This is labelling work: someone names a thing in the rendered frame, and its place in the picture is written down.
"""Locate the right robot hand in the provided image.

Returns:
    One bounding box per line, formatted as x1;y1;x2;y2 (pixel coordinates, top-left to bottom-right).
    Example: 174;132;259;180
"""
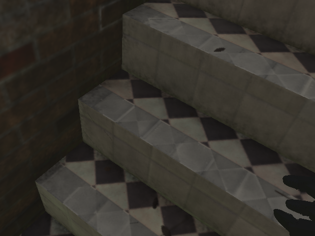
274;175;315;236

